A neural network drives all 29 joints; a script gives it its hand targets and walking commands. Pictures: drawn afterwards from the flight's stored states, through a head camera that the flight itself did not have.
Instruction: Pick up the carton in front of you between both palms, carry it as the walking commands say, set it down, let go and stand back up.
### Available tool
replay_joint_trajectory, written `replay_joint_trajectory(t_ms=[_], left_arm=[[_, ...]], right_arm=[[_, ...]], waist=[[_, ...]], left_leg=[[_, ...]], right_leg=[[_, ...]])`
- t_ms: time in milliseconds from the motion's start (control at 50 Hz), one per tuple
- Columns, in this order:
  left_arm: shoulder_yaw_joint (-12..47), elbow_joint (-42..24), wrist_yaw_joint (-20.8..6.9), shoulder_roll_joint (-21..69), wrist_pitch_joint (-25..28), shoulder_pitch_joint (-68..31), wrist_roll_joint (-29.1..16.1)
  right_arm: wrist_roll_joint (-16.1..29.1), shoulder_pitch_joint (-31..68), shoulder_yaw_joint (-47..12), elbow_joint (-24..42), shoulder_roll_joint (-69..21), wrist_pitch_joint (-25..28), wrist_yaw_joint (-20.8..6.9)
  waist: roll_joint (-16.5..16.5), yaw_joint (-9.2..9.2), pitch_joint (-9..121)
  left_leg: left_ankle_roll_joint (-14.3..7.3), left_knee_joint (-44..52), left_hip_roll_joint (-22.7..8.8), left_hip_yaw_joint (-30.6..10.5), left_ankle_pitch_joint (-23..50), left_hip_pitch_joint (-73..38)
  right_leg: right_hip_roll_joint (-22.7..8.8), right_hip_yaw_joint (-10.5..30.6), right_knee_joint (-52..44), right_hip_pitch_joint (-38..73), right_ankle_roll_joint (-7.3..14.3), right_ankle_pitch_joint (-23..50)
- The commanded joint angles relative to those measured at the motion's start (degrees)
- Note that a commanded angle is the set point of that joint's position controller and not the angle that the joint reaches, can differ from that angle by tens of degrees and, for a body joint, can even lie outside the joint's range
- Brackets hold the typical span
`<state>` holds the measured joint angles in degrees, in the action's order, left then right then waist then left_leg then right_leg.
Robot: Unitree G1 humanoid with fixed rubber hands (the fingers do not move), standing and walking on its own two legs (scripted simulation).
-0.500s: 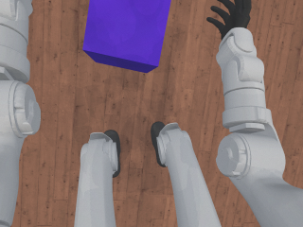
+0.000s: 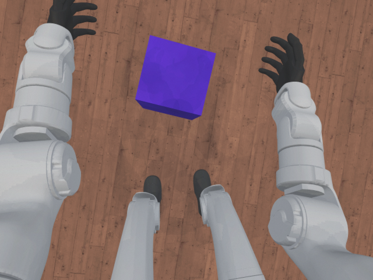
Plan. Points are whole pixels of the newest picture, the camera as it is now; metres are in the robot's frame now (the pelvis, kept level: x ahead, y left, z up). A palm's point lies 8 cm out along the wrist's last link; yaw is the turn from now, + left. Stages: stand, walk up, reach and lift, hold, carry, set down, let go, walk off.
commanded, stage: let go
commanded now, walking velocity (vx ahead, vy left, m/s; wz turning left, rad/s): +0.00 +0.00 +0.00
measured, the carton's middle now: (174, 84) +0.55 -0.03 -0.53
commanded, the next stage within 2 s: stand in 1.32 s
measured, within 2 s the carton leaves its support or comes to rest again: neither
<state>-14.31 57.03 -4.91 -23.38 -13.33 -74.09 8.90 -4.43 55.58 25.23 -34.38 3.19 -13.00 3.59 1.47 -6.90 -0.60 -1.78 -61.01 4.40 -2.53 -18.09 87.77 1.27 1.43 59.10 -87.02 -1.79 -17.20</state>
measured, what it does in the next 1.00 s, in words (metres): rises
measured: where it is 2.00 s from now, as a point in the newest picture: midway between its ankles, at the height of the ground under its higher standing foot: (178, 205)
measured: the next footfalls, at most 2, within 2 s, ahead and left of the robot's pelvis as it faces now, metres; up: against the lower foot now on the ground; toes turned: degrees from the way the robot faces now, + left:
none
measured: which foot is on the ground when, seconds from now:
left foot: down 0.00-1.00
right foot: down 0.00-1.00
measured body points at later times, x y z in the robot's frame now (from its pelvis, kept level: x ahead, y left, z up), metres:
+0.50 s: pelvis +0.07 -0.03 +0.09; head +0.23 -0.02 +0.51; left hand +0.40 +0.18 -0.02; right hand +0.32 -0.27 +0.00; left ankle +0.06 +0.09 -0.62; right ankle +0.07 -0.13 -0.62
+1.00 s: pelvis +0.09 -0.02 +0.12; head +0.12 -0.02 +0.56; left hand +0.26 +0.22 +0.04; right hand +0.26 -0.26 +0.04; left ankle +0.06 +0.09 -0.62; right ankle +0.07 -0.13 -0.62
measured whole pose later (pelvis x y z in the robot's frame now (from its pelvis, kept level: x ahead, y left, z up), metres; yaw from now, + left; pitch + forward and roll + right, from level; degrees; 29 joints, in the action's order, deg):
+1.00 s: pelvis +0.09 -0.02 +0.12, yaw -1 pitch -1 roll +0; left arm -2.4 24.5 -3.8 -12.9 -4.6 12.9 -0.3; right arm 0.5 -12.8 2.2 -24.2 12.6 -5.3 -3.7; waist 0.0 0.2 -4.0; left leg -0.8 -25.8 1.8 -2.5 -16.4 8.7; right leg 2.3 3.0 25.9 -9.7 0.9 -15.5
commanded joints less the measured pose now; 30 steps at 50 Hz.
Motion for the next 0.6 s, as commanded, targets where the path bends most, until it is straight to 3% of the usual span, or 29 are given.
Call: replay_joint_trajectory(t_ms=[0, 20, 40, 60, 80, 100, 120, 140, 160, 180, 200, 220, 240, 260, 280, 300, 320, 360, 380, 400, 420, 440, 460, 480, 500, 520, 540, 560, 580], left_arm=[[-1.0, -10.5, 3.2, -0.5, 2.3, -4.4, 1.4], [-3.8, -9.0, 4.2, 0.6, 2.1, -1.6, 0.2], [-1.6, -10.0, 4.7, 6.9, 2.3, 4.8, -2.2], [-3.6, -16.8, 5.9, 2.9, 3.6, 6.5, -1.4], [-3.5, -16.0, 7.2, 1.3, 3.6, 8.7, 1.1], [-4.6, -22.6, 7.9, 4.9, 4.3, 7.8, 0.1], [-1.2, -20.4, 8.1, 6.2, 4.4, 11.7, -2.5], [-2.4, -22.1, 8.4, 5.2, 5.1, 14.9, -2.0], [-1.2, -25.9, 8.7, 5.1, 5.1, 14.6, -2.3], [-2.9, -20.7, 9.0, 3.3, 4.7, 22.5, -0.8], [1.9, -23.2, 8.7, 5.7, 5.4, 22.3, -3.1], [-0.4, -23.5, 9.1, 7.4, 6.1, 27.8, -3.8], [0.8, -26.2, 8.5, 5.6, 6.3, 28.1, -3.5], [1.0, -26.8, 8.4, 6.8, 6.9, 33.0, -4.4], [0.3, -24.3, 8.6, 6.0, 6.8, 32.1, -3.3], [-0.3, -25.3, 8.1, 7.4, 7.2, 35.8, -4.1], [3.5, -26.2, 8.0, 6.9, 8.3, 38.6, -6.5], [2.8, -24.8, 7.6, 6.9, 9.2, 45.8, -4.5], [-0.1, -26.4, 7.7, 6.8, 9.8, 46.4, -4.0], [3.9, -24.3, 7.3, 7.8, 10.8, 47.4, -7.0], [0.9, -25.7, 7.2, 5.7, 11.1, 49.7, -4.4], [1.8, -20.9, 6.7, 6.9, 11.0, 57.6, -4.5], [3.6, -25.3, 6.6, 8.0, 11.6, 58.0, -5.5], [5.0, -26.4, 6.4, 6.7, 12.7, 54.9, -7.4], [3.2, -26.7, 6.2, 7.3, 13.0, 56.6, -6.2], [5.1, -27.5, 6.1, 8.4, 13.3, 60.2, -6.8], [3.6, -27.0, 6.4, 5.5, 13.0, 62.4, -5.8], [5.5, -27.4, 6.4, 9.1, 13.6, 64.5, -7.6], [6.6, -26.7, 6.1, 5.6, 13.7, 68.4, -7.5]], right_arm=[[-0.5, -1.7, -2.9, 8.4, 6.7, 3.4, -2.7], [-1.7, 0.1, -3.0, 8.8, 9.2, 3.5, -3.5], [-2.0, -5.9, -3.3, 8.5, 8.4, 4.0, -4.3], [0.1, -9.0, -8.6, 8.4, 7.6, 4.4, -5.0], [-2.0, -12.3, -4.6, 6.1, 8.1, 4.5, -6.0], [0.2, -11.3, -10.9, 12.5, 7.2, 4.9, -7.1], [-1.8, -11.4, -7.0, 11.5, 14.2, 5.2, -7.5], [1.3, -14.1, -14.2, 8.4, 6.2, 4.9, -8.2], [-0.6, -18.5, -9.5, 10.9, 11.2, 5.6, -8.3], [-0.7, -18.6, -9.7, 6.2, 11.6, 5.4, -9.1], [2.3, -24.5, -13.3, 7.7, 8.0, 6.3, -9.5], [-0.2, -24.1, -12.7, 9.9, 12.1, 6.3, -9.6], [1.1, -30.2, -11.7, 8.1, 12.6, 6.6, -9.3], [2.4, -30.4, -15.4, 7.3, 10.0, 7.0, -9.6], [1.8, -29.6, -14.2, 8.8, 13.6, 8.1, -9.5], [3.9, -32.5, -18.9, 7.2, 9.4, 8.2, -9.6], [3.9, -38.9, -17.5, 11.0, 11.0, 8.5, -9.5], [5.6, -39.7, -16.9, 9.6, 10.3, 10.0, -9.0], [5.9, -41.5, -18.7, 13.5, 12.2, 10.6, -8.8], [5.8, -46.4, -21.2, 10.5, 9.9, 10.2, -8.5], [4.9, -44.9, -17.8, 11.8, 11.8, 11.1, -8.2], [6.2, -49.0, -19.6, 10.5, 10.3, 10.7, -8.0], [7.6, -51.8, -20.4, 12.6, 10.5, 11.5, -7.8], [8.3, -56.4, -23.7, 14.4, 8.4, 11.8, -7.6], [6.1, -56.0, -21.1, 14.6, 12.1, 12.0, -6.9], [6.4, -57.9, -21.7, 15.1, 11.6, 12.1, -6.9], [7.6, -57.8, -22.7, 15.4, 10.5, 11.9, -7.4], [4.7, -58.3, -19.8, 20.9, 13.9, 12.2, -7.5], [4.8, -60.5, -19.8, 17.2, 14.2, 11.6, -7.2]], waist=[[9.3, -1.40, 63.6], [6.1, -1.05, 62.1], [6.7, -4.50, 63.6], [8.1, 2.09, 61.5], [5.3, -4.50, 58.8], [3.8, 2.51, 58.8], [6.0, -4.30, 60.6], [3.5, 3.90, 53.4], [1.7, -4.06, 54.5], [2.6, 4.13, 54.0], [5.0, -1.80, 52.9], [2.5, 3.05, 49.7], [3.2, -5.14, 49.4], [2.5, 2.90, 43.4], [1.6, -1.51, 42.7], [1.2, 3.81, 40.1], [0.2, -2.82, 42.4], [0.9, 2.49, 41.0], [0.0, 1.41, 39.3], [-5.1, -0.62, 33.8], [-2.4, 2.35, 34.3], [-0.3, 3.36, 31.4], [0.1, 4.05, 31.6], [-4.4, -0.95, 31.2], [-5.4, 1.00, 25.7], [-3.5, -0.27, 27.4], [-1.3, 3.80, 24.4], [-4.9, 0.68, 25.3], [-1.9, 2.25, 22.3]], left_leg=[[2.3, 3.1, -1.9, -4.5, 40.6, -62.7], [2.7, 4.3, -1.4, -2.5, 36.2, -55.7], [2.5, 6.2, -1.8, -3.2, 37.7, -61.7], [3.8, 8.1, -0.9, -1.2, 36.0, -57.4], [3.6, 9.7, -1.4, -1.9, 28.3, -50.9], [2.9, 11.2, -0.7, -1.9, 32.4, -56.2], [3.4, 10.7, -0.9, -1.7, 27.0, -52.9], [2.8, 13.2, -1.0, -0.2, 22.9, -48.6], [2.2, 12.7, -0.7, -0.8, 25.1, -52.2], [2.9, 14.4, -0.9, -0.8, 21.7, -51.8], [2.9, 16.2, -0.8, -0.3, 22.2, -51.9], [3.1, 15.6, -0.5, 0.7, 20.5, -47.7], [3.3, 17.2, -0.6, 0.1, 15.8, -49.6], [2.9, 18.0, 0.1, 1.0, 17.4, -48.4], [2.4, 19.9, -1.7, -0.9, 12.9, -49.6], [2.6, 20.2, -0.2, 1.3, 14.4, -43.1], [2.0, 20.0, -0.8, 0.2, 14.9, -50.9], [2.3, 21.0, -1.1, -0.3, 20.4, -51.9], [2.4, 19.8, -0.5, 1.3, 15.2, -49.7], [1.4, 22.5, -0.5, -0.1, 13.2, -48.2], [1.9, 23.8, -1.1, -0.3, 16.4, -47.9], [1.3, 24.3, -1.4, 0.3, 15.5, -52.6], [1.7, 25.3, -1.2, -0.3, 16.4, -50.2], [0.9, 26.0, -1.1, 0.1, 14.7, -53.0], [0.8, 26.8, -1.2, -0.6, 15.1, -56.6], [0.8, 27.2, -1.4, 0.2, 14.2, -59.8], [0.6, 29.6, -1.9, -0.5, 12.4, -61.2], [0.7, 29.8, -2.0, -1.1, 15.0, -61.9], [1.5, 30.1, -2.1, -0.1, 14.9, -65.4]], right_leg=[[2.2, -5.5, -6.4, 15.3, -1.4, 17.5], [2.4, -5.6, -6.8, 19.7, -1.3, 20.6], [2.3, -6.4, -7.6, 23.0, -0.9, 21.5], [1.9, -4.2, -7.9, 26.4, -0.4, 22.3], [2.5, -4.6, -7.4, 31.6, 0.1, 20.5], [2.0, -3.5, -9.7, 32.1, 0.1, 21.2], [1.5, -4.0, -9.3, 36.7, 0.9, 21.7], [1.2, -2.2, -9.9, 39.7, 1.0, 19.6], [1.2, -3.4, -11.6, 40.0, 0.4, 21.1], [1.3, -2.8, -10.0, 39.8, 0.3, 17.3], [1.7, -3.1, -12.1, 42.5, 0.6, 20.5], [1.1, -1.9, -11.8, 47.8, 1.4, 20.9], [1.0, -1.7, -13.7, 50.4, 0.9, 22.0], [0.8, -1.1, -14.9, 51.2, 0.8, 20.1], [0.7, -0.8, -15.7, 51.8, 1.3, 18.8], [0.1, 1.6, -16.8, 57.8, 1.8, 22.4], [0.4, -0.1, -16.9, 60.3, 0.4, 24.1], [0.0, 0.5, -15.9, 61.9, 1.0, 27.1], [-0.3, 1.6, -17.7, 65.1, 0.8, 28.0], [-0.9, 1.9, -17.7, 67.0, 0.3, 34.0], [-0.8, 1.8, -18.5, 67.8, 0.4, 32.4], [-0.9, 2.6, -20.2, 67.2, 0.0, 32.9], [-1.7, 3.8, -20.8, 73.2, 1.1, 34.4], [-0.3, 2.0, -20.9, 73.3, 0.1, 34.5], [-0.9, 2.2, -23.0, 70.0, -0.3, 34.6], [-0.8, 2.5, -23.5, 73.6, 0.3, 32.7], [-0.6, 1.9, -24.1, 74.0, 0.4, 26.9], [0.0, 2.2, -24.8, 75.2, 0.5, 30.6], [0.2, 1.4, -25.3, 74.0, -0.2, 28.8]])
